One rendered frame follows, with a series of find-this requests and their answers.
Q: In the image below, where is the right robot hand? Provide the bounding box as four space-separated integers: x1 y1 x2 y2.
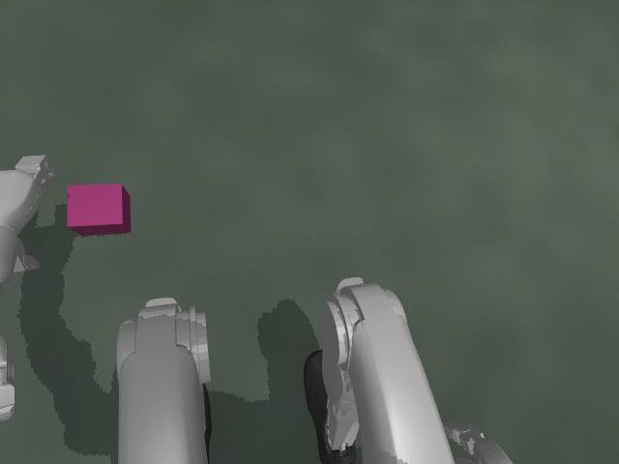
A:
443 422 514 464

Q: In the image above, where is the right robot foot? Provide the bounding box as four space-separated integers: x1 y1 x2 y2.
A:
304 350 356 464

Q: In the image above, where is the left robot arm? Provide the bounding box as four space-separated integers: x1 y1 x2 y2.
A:
0 226 19 422

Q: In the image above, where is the small box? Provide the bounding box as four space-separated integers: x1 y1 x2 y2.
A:
67 184 131 236

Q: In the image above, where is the left robot hand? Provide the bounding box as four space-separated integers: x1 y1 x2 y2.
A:
0 155 59 273

